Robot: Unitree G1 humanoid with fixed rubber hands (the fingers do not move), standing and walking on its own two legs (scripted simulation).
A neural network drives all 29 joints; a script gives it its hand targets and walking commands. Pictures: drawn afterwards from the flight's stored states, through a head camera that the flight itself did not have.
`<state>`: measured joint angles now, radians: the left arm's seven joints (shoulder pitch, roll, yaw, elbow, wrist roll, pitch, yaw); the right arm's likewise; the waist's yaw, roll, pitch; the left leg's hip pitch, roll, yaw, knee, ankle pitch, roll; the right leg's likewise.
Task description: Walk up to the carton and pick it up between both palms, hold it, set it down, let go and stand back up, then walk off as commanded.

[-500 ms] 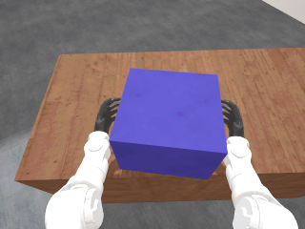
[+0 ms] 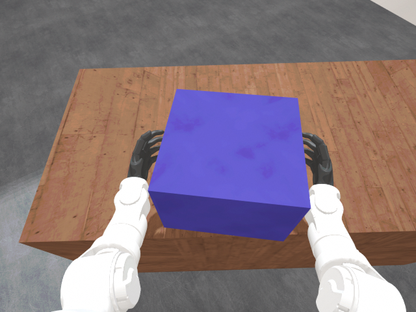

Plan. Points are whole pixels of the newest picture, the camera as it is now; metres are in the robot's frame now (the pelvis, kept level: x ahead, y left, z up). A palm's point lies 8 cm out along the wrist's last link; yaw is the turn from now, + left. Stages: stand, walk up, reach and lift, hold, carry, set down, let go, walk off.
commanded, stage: set down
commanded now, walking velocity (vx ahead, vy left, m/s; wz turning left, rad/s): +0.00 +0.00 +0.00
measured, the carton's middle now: (229, 164) +0.42 -0.02 -0.05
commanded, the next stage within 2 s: none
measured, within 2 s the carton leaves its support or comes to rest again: neither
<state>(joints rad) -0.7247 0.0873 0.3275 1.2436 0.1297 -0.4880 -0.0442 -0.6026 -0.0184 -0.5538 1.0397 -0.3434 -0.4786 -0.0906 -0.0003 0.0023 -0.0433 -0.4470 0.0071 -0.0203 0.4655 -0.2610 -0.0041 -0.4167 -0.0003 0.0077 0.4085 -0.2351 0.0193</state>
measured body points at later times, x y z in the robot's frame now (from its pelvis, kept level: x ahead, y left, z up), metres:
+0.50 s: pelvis -0.01 +0.00 +0.00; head +0.10 +0.01 +0.44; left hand +0.40 +0.17 -0.01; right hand +0.38 -0.20 +0.00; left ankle -0.03 +0.12 -0.74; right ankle -0.04 -0.13 -0.74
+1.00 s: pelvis +0.00 +0.01 -0.01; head +0.13 +0.02 +0.42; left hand +0.43 +0.21 -0.03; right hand +0.41 -0.22 -0.03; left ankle -0.03 +0.12 -0.74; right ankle -0.04 -0.13 -0.74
